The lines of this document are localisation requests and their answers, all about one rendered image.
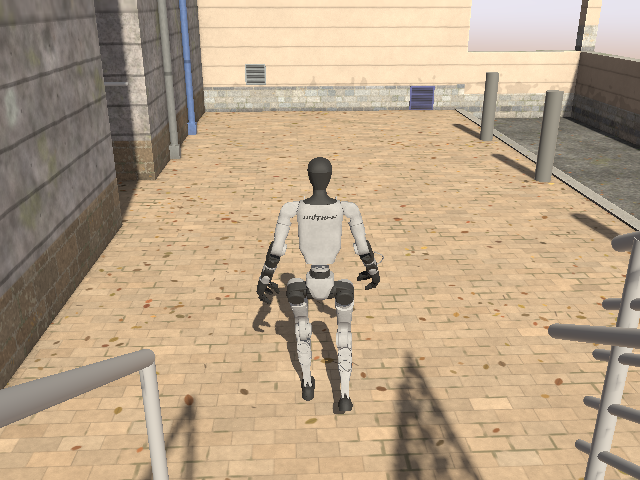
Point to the robot right hand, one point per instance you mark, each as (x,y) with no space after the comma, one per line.
(365,275)

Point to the robot left hand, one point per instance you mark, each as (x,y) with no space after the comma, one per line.
(261,288)

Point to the humanoid robot head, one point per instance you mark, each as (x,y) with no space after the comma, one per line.
(319,172)

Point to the right robot thigh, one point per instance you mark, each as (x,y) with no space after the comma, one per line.
(344,302)

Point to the left robot forearm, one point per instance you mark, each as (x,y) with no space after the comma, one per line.
(269,267)

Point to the right robot forearm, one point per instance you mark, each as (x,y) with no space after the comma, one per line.
(369,261)

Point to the left robot upper arm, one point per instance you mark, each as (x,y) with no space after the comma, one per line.
(288,210)

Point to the right robot upper arm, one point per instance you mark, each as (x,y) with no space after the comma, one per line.
(351,210)

